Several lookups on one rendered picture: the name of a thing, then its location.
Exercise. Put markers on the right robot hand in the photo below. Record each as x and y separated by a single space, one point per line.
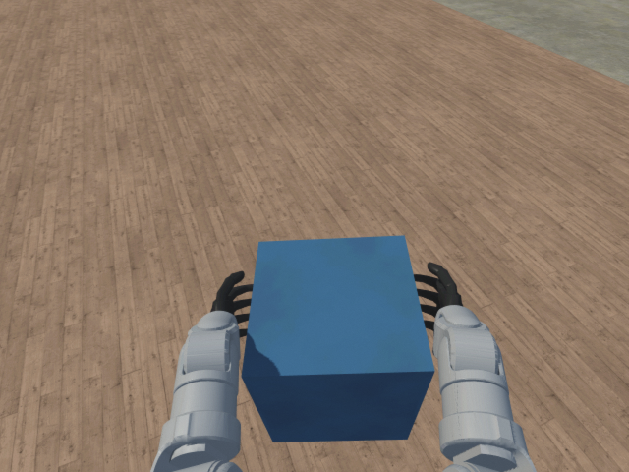
444 285

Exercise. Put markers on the robot left forearm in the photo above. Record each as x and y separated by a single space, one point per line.
203 425

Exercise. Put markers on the robot right forearm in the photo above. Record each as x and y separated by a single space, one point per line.
477 425

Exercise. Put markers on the left robot hand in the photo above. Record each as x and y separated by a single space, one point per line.
227 293

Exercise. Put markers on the carton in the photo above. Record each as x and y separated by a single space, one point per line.
336 347

